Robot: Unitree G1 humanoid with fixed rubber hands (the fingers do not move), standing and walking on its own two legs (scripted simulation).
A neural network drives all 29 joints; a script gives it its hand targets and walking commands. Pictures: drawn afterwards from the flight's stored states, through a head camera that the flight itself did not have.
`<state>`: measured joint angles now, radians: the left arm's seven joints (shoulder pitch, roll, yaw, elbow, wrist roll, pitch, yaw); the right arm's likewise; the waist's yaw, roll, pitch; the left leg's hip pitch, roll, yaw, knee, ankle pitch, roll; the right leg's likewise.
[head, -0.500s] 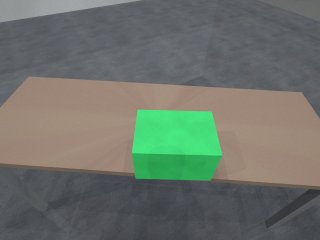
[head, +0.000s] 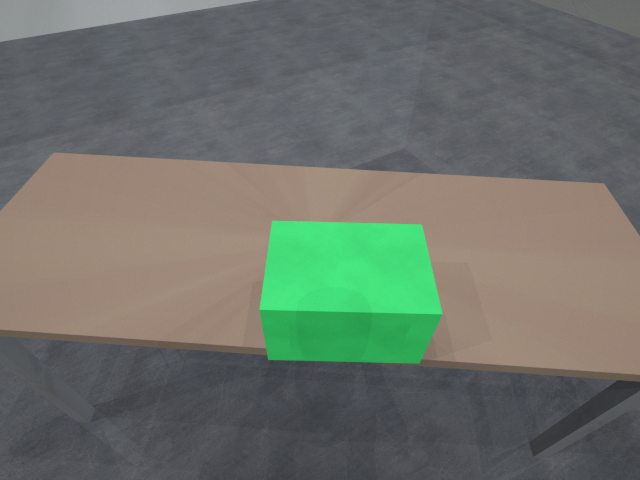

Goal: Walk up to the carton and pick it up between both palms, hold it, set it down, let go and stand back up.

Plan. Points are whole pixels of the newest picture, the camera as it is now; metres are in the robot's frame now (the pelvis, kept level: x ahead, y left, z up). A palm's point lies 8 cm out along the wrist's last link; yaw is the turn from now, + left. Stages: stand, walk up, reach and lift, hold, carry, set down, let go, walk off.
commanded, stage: stand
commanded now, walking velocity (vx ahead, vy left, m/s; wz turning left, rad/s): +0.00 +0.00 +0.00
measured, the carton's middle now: (345, 291) +0.43 -0.04 -0.07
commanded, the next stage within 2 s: none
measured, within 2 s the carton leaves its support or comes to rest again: neither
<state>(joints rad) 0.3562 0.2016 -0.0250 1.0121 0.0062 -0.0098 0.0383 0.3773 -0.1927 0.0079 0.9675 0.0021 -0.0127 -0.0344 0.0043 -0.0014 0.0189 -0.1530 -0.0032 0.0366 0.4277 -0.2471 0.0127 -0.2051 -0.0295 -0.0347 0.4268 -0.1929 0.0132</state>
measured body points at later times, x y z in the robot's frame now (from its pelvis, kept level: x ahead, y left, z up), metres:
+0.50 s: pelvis +0.01 +0.00 +0.00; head +0.01 +0.00 +0.45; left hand +0.00 +0.23 -0.15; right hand +0.00 -0.24 -0.15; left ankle -0.01 +0.11 -0.74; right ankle +0.02 -0.13 -0.74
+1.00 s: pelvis +0.01 +0.00 +0.00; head +0.01 +0.00 +0.45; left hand +0.00 +0.23 -0.15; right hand +0.00 -0.23 -0.15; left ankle -0.01 +0.11 -0.74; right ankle +0.02 -0.13 -0.74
